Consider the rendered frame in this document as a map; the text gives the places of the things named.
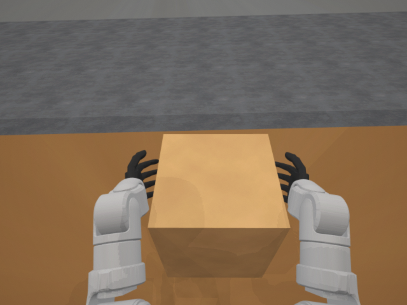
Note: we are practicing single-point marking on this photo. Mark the left robot hand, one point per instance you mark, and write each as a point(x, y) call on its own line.
point(134, 170)

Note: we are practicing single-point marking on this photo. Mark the carton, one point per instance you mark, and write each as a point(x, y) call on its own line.
point(217, 209)

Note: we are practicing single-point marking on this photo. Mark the right robot hand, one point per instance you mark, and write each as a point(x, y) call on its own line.
point(298, 172)

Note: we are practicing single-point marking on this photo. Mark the robot left forearm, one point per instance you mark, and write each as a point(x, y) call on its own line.
point(117, 265)

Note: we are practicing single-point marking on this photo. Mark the robot right forearm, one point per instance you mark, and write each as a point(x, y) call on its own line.
point(324, 232)

